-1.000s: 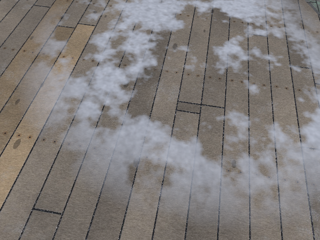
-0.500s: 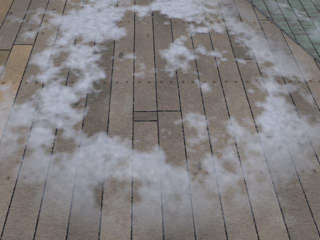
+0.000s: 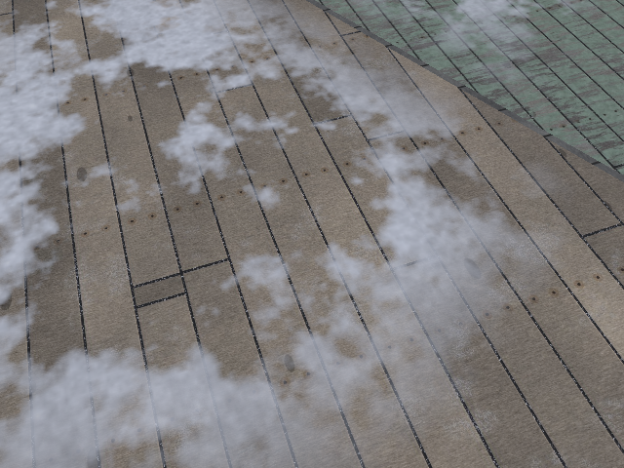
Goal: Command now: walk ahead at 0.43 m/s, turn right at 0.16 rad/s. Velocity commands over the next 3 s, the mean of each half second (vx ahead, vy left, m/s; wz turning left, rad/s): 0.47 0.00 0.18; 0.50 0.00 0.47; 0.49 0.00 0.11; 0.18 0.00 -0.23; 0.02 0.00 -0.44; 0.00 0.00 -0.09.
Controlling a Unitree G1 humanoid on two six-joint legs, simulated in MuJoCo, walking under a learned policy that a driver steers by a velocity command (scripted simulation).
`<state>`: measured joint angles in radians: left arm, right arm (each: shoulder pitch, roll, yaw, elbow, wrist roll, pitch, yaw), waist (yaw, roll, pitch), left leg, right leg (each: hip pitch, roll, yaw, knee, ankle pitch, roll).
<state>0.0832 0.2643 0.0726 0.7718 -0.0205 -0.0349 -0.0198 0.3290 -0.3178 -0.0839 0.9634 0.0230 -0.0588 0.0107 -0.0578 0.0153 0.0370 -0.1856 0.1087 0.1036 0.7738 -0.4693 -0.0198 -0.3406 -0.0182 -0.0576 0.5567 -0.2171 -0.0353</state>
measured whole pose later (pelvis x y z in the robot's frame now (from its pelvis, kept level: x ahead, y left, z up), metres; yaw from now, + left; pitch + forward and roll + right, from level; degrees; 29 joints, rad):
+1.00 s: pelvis +0.57 +0.03 -0.01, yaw +24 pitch +2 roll -1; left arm 0.13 0.27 0.05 0.68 0.00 -0.13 -0.02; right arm 0.34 -0.29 -0.07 0.77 0.03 -0.04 -0.01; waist -0.04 0.03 0.00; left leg -0.27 -0.08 -0.18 1.00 -0.48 0.04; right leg -0.44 0.04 0.01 0.56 -0.16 -0.02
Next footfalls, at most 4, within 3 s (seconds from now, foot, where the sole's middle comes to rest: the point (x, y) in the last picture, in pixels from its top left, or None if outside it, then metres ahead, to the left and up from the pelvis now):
0.46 left None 0.42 0.12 -0.77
0.92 right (325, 354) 0.72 -0.02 -0.77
1.44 left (183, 313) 0.86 0.32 -0.77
1.90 right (243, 241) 1.08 0.18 -0.77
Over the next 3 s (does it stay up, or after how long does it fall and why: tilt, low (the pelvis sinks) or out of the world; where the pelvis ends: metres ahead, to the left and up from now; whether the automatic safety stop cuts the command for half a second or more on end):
stays up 0.96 0.24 0.00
